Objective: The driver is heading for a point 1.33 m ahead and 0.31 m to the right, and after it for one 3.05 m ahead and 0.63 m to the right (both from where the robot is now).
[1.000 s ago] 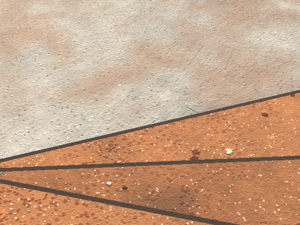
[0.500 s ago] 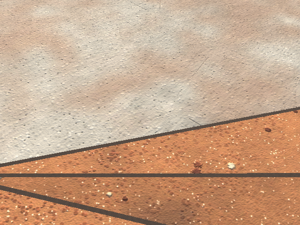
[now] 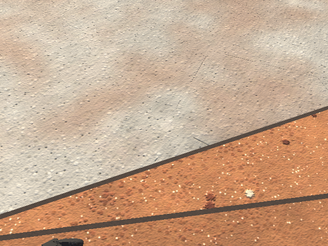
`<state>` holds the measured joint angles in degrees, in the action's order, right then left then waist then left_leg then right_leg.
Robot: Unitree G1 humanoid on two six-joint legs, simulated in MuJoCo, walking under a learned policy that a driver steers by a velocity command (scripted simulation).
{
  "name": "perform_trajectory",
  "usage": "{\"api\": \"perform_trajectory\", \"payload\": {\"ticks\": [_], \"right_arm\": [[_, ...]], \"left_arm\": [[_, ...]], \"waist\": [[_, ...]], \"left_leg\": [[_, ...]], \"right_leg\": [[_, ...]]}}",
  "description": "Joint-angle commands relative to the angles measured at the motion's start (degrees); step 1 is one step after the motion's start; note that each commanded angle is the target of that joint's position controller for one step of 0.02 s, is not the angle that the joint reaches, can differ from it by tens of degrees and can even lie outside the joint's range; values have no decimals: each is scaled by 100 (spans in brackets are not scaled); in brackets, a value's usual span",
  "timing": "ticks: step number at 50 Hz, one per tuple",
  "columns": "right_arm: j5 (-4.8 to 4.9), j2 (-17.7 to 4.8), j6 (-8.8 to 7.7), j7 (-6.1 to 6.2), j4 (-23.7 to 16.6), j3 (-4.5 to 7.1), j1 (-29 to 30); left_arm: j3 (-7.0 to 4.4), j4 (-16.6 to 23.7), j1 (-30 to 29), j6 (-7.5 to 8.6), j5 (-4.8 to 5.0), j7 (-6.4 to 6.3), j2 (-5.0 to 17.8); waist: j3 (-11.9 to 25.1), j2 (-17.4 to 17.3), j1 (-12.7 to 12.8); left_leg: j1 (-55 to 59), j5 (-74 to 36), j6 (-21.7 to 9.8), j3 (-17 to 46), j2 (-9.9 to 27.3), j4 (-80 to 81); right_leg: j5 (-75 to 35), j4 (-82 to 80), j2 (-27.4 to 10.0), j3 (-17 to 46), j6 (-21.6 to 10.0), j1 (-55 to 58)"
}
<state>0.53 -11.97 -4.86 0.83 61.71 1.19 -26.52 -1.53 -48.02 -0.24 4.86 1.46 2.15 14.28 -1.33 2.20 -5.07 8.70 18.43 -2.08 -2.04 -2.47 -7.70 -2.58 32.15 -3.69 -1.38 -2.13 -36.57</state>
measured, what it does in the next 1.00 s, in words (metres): walks ahead, turning right: right foot, then left foot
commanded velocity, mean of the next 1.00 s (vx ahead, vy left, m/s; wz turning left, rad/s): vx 0.49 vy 0.00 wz -0.30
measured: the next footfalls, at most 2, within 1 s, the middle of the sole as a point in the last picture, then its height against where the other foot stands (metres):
right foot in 0.08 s outside the picture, level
left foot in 0.60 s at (127, 226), level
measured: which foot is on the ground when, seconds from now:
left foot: down 0.00-0.08, up 0.10-0.58, down 0.60-1.00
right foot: up 0.00-0.06, down 0.08-0.62, up 0.64-1.00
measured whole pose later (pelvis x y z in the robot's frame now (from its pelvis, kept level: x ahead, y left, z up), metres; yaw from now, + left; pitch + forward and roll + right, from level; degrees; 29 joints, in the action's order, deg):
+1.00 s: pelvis +0.57 -0.01 +0.01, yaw -20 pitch +1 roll +3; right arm -0.2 -15.7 -5.4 0.7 53.7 4.5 -17.1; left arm -4.4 -43.7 7.0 1.5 1.3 1.8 15.5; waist -1.7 2.0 -4.3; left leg 1.6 15.1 -0.2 -13.8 -0.4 -13.0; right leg 0.8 43.1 -6.9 1.0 -1.7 -38.4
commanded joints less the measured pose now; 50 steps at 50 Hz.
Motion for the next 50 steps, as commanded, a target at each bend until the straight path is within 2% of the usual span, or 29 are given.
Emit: {"api": "perform_trajectory", "payload": {"ticks": [1, 2, 3, 4, 5, 6, 7, 8, 9, 10, 12, 14, 17, 19, 23, 25, 28, 29, 30, 31, 32, 33, 34, 35, 36, 38, 41, 46, 50], "right_arm": [[20, -1066, 43, 53, -162, 239, -98], [-5, -1155, 78, 58, -205, 274, -15], [-43, -1182, 134, 53, -247, 287, 87], [-80, -1106, 165, 41, -330, 247, 177], [-135, -613, 109, -23, -469, 98, -289], [-84, -69, -46, -88, -352, -73, -731], [122, -740, -191, -121, -488, 104, -53], [237, -992, -279, -112, -712, 171, 510], [197, -1009, -309, -59, -770, 193, 799], [124, -935, -265, -23, -770, 237, 806], [79, -618, -110, -10, -737, 220, 525], [51, -572, -5, 17, -840, 228, 688], [-71, -687, -23, 40, -1224, 258, 1574], [-65, -629, -79, 2, -1388, 236, 2060], [17, -589, -155, -107, -1621, 176, 2878], [49, -696, -195, -162, -1744, 188, 3072], [65, -1007, -271, -194, -1746, 292, 2749], [55, -1166, -290, -171, -1610, 383, 2197], [-10, -1450, -312, -127, -1418, 503, 1250], [-123, -1993, -288, -87, -1338, 642, 463], [-115, -1832, -229, -128, -1289, 592, 339], [-93, -1271, -229, -134, -1403, 437, 724], [-69, -1016, -218, -130, -1480, 362, 1088], [-80, -884, -212, -144, -1472, 320, 1425], [-111, -777, -218, -145, -1457, 293, 1616], [-138, -776, -242, -143, -1396, 318, 1734], [-133, -950, -281, -92, -1289, 399, 1628], [-109, -1190, -192, -1, -1224, 479, 1447], [-11, -1363, -62, 24, -1130, 543, 1071]], "left_arm": [[-111, 524, -531, 138, 11, 89, 487], [-184, 458, -210, 139, 6, 83, 638], [-301, 266, 509, 128, 16, 55, 841], [-434, -37, 1538, 96, 29, 3, 1089], [-561, -228, 2437, 69, -116, -50, 1570], [-511, -354, 2687, 45, -112, -11, 1488], [-379, -351, 2363, 65, -68, -18, 1032], [-324, -233, 1736, 90, -57, -34, 880], [-275, -150, 1277, 126, -100, -23, 738], [-230, -126, 1043, 159, -168, 9, 579], [-190, -211, 985, 184, -190, 48, 431], [-211, -340, 1154, 207, -153, 9, 560], [-262, -458, 1569, 169, -130, -126, 778], [-280, -476, 1758, 118, -101, -193, 843], [-320, -593, 2259, 43, -13, -257, 942], [-335, -627, 2388, -9, 27, -284, 918], [-415, -570, 2290, -101, 13, -329, 1031], [-399, -518, 2213, -122, -5, -328, 969], [-315, -398, 2146, -126, -71, -309, 737], [-170, -189, 2537, -71, -103, -288, 177], [-105, -108, 2839, 6, 29, -274, 67], [-275, -124, 2549, 17, 153, -290, 730], [-326, -45, 2169, -4, 160, -311, 859], [-343, -17, 2001, -34, 102, -326, 781], [-386, -4, 1983, -91, 53, -323, 694], [-378, 55, 2019, -226, 61, -277, 442], [-386, 296, 1714, -334, 22, -258, 372], [-324, 624, 890, -274, -13, -90, 296], [-270, 975, 155, -270, -16, 51, 284]], "waist": [[-485, -701, 355], [-178, -838, 559], [311, -940, 949], [930, -902, 1417], [1863, 29, 1356], [2697, 1141, 1153], [1904, 752, 1239], [977, 491, 1067], [558, -35, 875], [312, -106, 644], [244, 94, 374], [5, 118, 311], [-249, -34, 492], [-287, -23, 619], [-289, 41, 897], [-290, 104, 887], [-94, 292, 582], [204, 290, 288], [955, 120, -123], [1970, -1032, -130], [2473, -2234, 5], [1680, -1486, 4], [1047, -1036, 70], [616, -731, 225], [382, -838, 379], [187, -908, 524], [19, -649, 556], [-179, -495, 329], [-407, -431, 86]], "left_leg": [[-144, -3651, -654, 479, 1708, -315], [-21, -4721, -598, 448, 1716, -747], [-61, -5684, -515, 329, 1600, -1611], [-717, -5565, -346, 185, 1344, -2860], [-2853, -3455, -82, 15, 742, -4972], [-4178, 1324, 66, 637, -176, -6502], [-4791, 1332, -85, 1055, 144, -7100], [-5028, 792, -166, 817, 455, -7057], [-4768, 243, -173, 707, 739, -6762], [-4420, -66, -157, 676, 932, -6478], [-3939, -256, -120, 685, 1109, -6125], [-4090, -407, -9, 585, 1193, -5709], [-4691, -1303, 223, 520, 1197, -4565], [-4601, -1982, 286, 451, 1025, -3580], [-4115, -2514, 376, 335, 661, -2457], [-4072, -2371, 327, 485, 624, -2118], [-3430, -1733, 176, 505, 534, -1863], [-2674, -1525, 50, 410, 461, -1744], [-1246, -1465, -218, 689, 834, -1941], [985, -955, -830, 2470, 2196, -1917], [1559, 29, -1283, 4440, 2842, -1090], [893, 445, -1031, 3868, 2625, -942], [96, 153, -806, 2928, 2422, -882], [-672, -392, -722, 2278, 2165, -692], [-1156, -719, -662, 1787, 1980, -503], [-1671, -1120, -695, 1136, 1811, -187], [-1667, -1746, -842, 551, 1850, 10], [-1381, -2090, -748, -341, 1745, 94], [-784, -2236, -672, -681, 1916, -62]], "right_leg": [[278, -281, 163, -49, -233, 191], [492, -215, 339, -161, -328, 714], [605, -190, 545, -305, -467, 1642], [481, -165, 440, -181, -659, 3144], [990, -47, -960, 1760, -1332, 5548], [2248, -1085, -1921, 4281, -1923, 6488], [2610, -1513, -1661, 4140, -1597, 5898], [2166, -1693, -1532, 3252, -1384, 4885], [1472, -1885, -1349, 2589, -1282, 3919], [944, -2046, -1131, 2045, -1189, 3225], [795, -2377, -896, 1536, -1187, 2621], [594, -2603, -838, 1184, -1247, 2308], [403, -2730, -759, 1109, -1274, 2412], [334, -2680, -586, 932, -1123, 2485], [440, -2427, -572, 933, -989, 2705], [533, -2142, -734, 1161, -923, 3076], [250, -1563, -917, 1463, -754, 3379], [-266, -988, -722, 1378, -639, 3306], [-151, 291, -355, 1155, -470, 2783], [1470, 2402, 464, 552, -92, 945], [3716, 3684, 679, 740, -7, -270], [3415, 4237, 311, 1034, -55, -686], [2899, 4227, 50, 866, -80, -725], [2469, 3972, -151, 796, -46, -495], [2177, 3696, -327, 823, -35, -259], [1899, 3515, -454, 714, 5, 75], [1378, 3070, -510, 741, 76, -257], [195, 1493, -422, 423, 95, -263], [316, 781, -312, 67, -27, -361]]}}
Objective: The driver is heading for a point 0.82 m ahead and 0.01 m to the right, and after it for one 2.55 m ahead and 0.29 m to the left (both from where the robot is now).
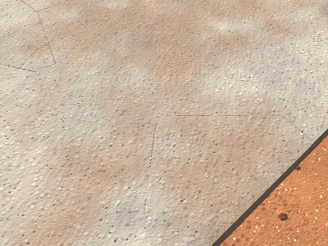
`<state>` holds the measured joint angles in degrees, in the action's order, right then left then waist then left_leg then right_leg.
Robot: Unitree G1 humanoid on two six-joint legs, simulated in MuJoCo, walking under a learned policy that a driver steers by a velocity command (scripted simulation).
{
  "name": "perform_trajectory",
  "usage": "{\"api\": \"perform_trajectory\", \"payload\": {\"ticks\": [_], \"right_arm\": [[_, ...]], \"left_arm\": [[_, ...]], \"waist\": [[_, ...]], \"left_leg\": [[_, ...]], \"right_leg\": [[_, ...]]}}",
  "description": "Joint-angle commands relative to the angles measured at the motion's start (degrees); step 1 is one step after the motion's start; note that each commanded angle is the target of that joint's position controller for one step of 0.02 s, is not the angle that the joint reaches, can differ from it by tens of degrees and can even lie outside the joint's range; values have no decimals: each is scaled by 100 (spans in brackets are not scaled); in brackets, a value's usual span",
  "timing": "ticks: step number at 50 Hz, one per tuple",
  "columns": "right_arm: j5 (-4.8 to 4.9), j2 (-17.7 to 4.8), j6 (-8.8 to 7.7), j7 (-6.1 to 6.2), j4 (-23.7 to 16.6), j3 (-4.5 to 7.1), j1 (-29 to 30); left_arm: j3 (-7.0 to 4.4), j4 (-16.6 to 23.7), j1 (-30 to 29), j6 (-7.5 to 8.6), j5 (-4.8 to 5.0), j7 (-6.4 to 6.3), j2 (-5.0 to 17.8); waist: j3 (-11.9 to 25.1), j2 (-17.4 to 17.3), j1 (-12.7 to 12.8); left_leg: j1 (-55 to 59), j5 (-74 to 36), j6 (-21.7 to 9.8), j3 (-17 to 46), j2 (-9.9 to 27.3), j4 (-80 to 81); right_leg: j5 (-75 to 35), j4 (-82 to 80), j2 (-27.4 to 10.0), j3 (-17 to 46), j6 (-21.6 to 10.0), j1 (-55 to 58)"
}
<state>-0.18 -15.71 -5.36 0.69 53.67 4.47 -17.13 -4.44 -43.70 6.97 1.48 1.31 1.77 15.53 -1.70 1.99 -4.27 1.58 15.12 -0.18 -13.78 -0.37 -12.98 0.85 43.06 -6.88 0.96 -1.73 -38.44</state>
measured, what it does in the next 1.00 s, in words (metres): walks ahead: right foot, then left foot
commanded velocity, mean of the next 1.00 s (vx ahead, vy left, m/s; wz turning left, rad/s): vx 0.40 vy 0.00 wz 0.05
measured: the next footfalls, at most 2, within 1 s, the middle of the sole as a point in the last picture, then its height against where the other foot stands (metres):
right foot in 0.14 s outside the picture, level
left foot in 0.68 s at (155, 219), level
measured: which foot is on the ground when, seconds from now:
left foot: down 0.00-0.14, up 0.16-0.66, down 0.68-1.00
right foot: up 0.00-0.12, down 0.14-0.70, up 0.72-1.00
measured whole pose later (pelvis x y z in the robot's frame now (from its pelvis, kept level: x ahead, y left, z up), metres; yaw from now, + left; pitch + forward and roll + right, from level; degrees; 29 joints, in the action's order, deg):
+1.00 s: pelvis +0.51 -0.05 +0.00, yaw +8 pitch +4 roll -1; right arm 0.6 -17.7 0.0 0.3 40.5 4.0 -10.8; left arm -2.8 -40.1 6.7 1.3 -0.7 -2.7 17.0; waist -3.1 0.7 -1.3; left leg -20.6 7.8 -4.4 6.4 -6.9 -25.5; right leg 15.8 51.3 -2.1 7.2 5.4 -36.9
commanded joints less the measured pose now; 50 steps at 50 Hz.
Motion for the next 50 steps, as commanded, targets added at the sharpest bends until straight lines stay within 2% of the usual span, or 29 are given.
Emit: {"api": "perform_trajectory", "payload": {"ticks": [1, 4, 5, 6, 7, 8, 9, 10, 11, 12, 13, 17, 22, 25, 29, 30, 32, 33, 34, 35, 36, 37, 38, 39, 40, 41, 43, 46, 50], "right_arm": [[90, -1028, 29, 36, -303, 232, 72], [162, -1237, 147, 51, -343, 296, 154], [182, -1304, 196, 60, -370, 314, 210], [210, -1288, 236, 69, -409, 296, 312], [88, -1083, 206, 80, -505, 210, 249], [-125, -198, 43, 8, -864, -59, -193], [119, -576, -213, -76, -908, -37, 273], [344, -824, -314, -122, -1005, 35, 716], [282, -781, -354, -96, -955, 13, 717], [131, -811, -333, -52, -851, 49, 684], [86, -843, -255, -56, -788, 85, 531], [6, -562, -11, -56, -810, 37, 587], [91, -379, -18, -149, -953, -60, 1266], [154, -337, -27, -226, -1101, -111, 1697], [170, -352, -52, -396, -1352, -135, 2019], [162, -369, -59, -443, -1396, -131, 1990], [75, -595, -42, -479, -1351, -24, 1471], [47, -820, -40, -466, -1199, 94, 765], [26, -1092, -44, -406, -1093, 220, 51], [-40, -1660, -4, -310, -1129, 333, -406], [-64, -1582, -9, -318, -1247, 250, -315], [-14, -1255, 73, -303, -1358, 203, -202], [56, -1032, 122, -275, -1455, 143, 160], [103, -939, 167, -256, -1494, 114, 422], [95, -858, 204, -219, -1547, 88, 600], [18, -883, 240, -205, -1600, 88, 691], [-23, -994, 257, -183, -1664, 139, 813], [37, -1131, 346, -74, -1702, 197, 787], [110, -1110, 569, 67, -1789, 200, 816]], "left_arm": [[18, 625, -669, 63, 2, 119, 185], [-84, 750, -495, 31, 4, 169, 409], [-184, 669, -31, 17, 17, 161, 578], [-350, 441, 847, 11, 35, 121, 841], [-575, 178, 1839, -44, 38, -3, 1345], [-641, 207, 1641, 2, 77, -41, 1997], [-469, 395, 1830, 102, -14, -9, 1535], [-354, 281, 1662, 187, -65, 19, 1147], [-287, 309, 1299, 231, -33, 17, 944], [-213, 387, 826, 240, -50, 7, 719], [-143, 469, 561, 255, -126, -10, 552], [-168, 312, 695, 356, -114, -98, 744], [-124, 76, 980, 373, -143, -195, 739], [-133, -118, 1194, 397, -148, -197, 813], [-155, -315, 1356, 294, -130, -224, 835], [-164, -322, 1317, 256, -121, -247, 866], [-185, -217, 1047, 159, -151, -340, 1003], [-178, -153, 938, 97, -160, -394, 1044], [-147, -79, 879, 90, -144, -442, 1037], [-18, 114, 1253, 176, -328, -430, 661], [147, 161, 1757, 330, -301, -306, 299], [23, 110, 1392, 414, -130, -215, 905], [22, 313, 879, 424, -14, -198, 930], [20, 334, 641, 387, -77, -250, 879], [-29, 368, 591, 296, -155, -319, 923], [-38, 400, 699, 191, -162, -341, 883], [5, 394, 967, 79, -188, -405, 664], [25, 447, 855, 24, -235, -482, 602], [28, 614, 313, -29, -180, -455, 594]], "waist": [[-396, -432, 4], [-104, -663, 291], [207, -728, 586], [657, -630, 1089], [1188, -106, 1478], [1555, 1393, 722], [2254, 690, 1093], [1465, 364, 1129], [1010, 43, 885], [697, -110, 647], [601, 3, 447], [345, -18, 330], [37, 112, 661], [-206, 102, 864], [-348, 36, 935], [-295, 76, 874], [125, 338, 547], [560, 376, 197], [964, 179, -202], [1772, -1064, -50], [2841, -1770, 230], [2857, -850, -82], [2005, -568, -30], [1231, 7, 148], [893, 53, 324], [737, -155, 504], [732, -474, 662], [1052, -589, 633], [1047, -786, 451]], "left_leg": [[120, -2069, -821, 434, 1764, 351], [432, -4184, -648, 167, 1807, -525], [393, -5056, -581, 67, 1746, -1273], [1, -5217, -414, -102, 1539, -2437], [-1406, -3648, -114, -116, 1303, -4182], [-3993, 1675, 222, 410, 125, -6130], [-4594, 1995, 108, 1769, 22, -6754], [-5045, 1396, -31, 1766, 294, -6666], [-4829, 867, -122, 1736, 578, -6194], [-4402, 529, -94, 1723, 800, -5732], [-3960, 300, -78, 1772, 942, -5472], [-3794, -395, 169, 1616, 950, -4615], [-3881, -2256, 119, 1449, 793, -2873], [-3900, -2593, -11, 1392, 632, -2266], [-4388, -1910, -268, 1400, 428, -1872], [-4329, -1646, -350, 1322, 355, -1833], [-3538, -1126, -501, 927, -67, -1856], [-2666, -1178, -601, 782, -334, -1781], [-1369, -2097, -802, 1094, -236, -1455], [617, -4344, -1485, 2944, 1170, -1938], [2211, -5042, -2605, 5566, 2354, -1402], [1936, -4575, -2290, 4853, 2016, -1347], [1134, -4299, -2035, 4051, 1768, -1267], [92, -4150, -1849, 3578, 1509, -1045], [-695, -3939, -1759, 3339, 1332, -844], [-1313, -3826, -1732, 3233, 1185, -667], [-1840, -4130, -1737, 2966, 996, -571], [-1819, -4088, -1589, 2869, 866, -734], [-1845, -2157, -1250, 3154, 650, -796]], "right_leg": [[155, -416, 46, -234, -128, -189], [949, -572, 460, -645, -423, 513], [1154, -619, 718, -812, -566, 1178], [824, -1018, 1006, -897, -770, 2427], [767, -1177, 590, 40, -1081, 4244], [1627, -1749, -853, 3304, -2076, 5922], [2154, -2614, -1311, 4629, -2275, 6194], [1585, -2718, -1204, 3755, -1959, 5728], [1042, -2659, -962, 2944, -1729, 4896], [409, -2683, -742, 2318, -1547, 4064], [-53, -2818, -581, 1949, -1465, 3524], [-988, -3268, -404, 1165, -1466, 2926], [-689, -3500, -135, 257, -1022, 3078], [-357, -3638, -322, 81, -946, 3403], [-1101, -3249, -685, -142, -852, 4450], [-1636, -3049, -739, -211, -792, 4624], [-4083, -2049, -613, -425, -577, 4740], [-4799, -1060, -454, -546, -422, 4596], [-4193, 250, -206, -712, -138, 3824], [-679, 2442, 462, -798, 260, 2051], [3699, 4105, 1437, 176, 496, 310], [3404, 4304, 940, 841, 375, 152], [3075, 3951, 689, 679, 310, -84], [2834, 3499, 497, 489, 343, -99], [2641, 3066, 366, 453, 372, 175], [2543, 2822, 345, 437, 401, 551], [2348, 2238, 412, 318, 539, 832], [1740, 1427, 533, 332, 711, 856], [1130, 519, 676, 440, 771, 953]]}}
Velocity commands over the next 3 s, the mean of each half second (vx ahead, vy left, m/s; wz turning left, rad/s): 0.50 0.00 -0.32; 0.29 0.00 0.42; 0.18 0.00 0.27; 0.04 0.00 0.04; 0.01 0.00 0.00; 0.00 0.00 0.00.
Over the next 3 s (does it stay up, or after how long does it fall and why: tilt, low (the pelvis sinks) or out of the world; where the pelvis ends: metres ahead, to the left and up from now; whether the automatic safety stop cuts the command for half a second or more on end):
stays up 0.65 -0.05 -0.01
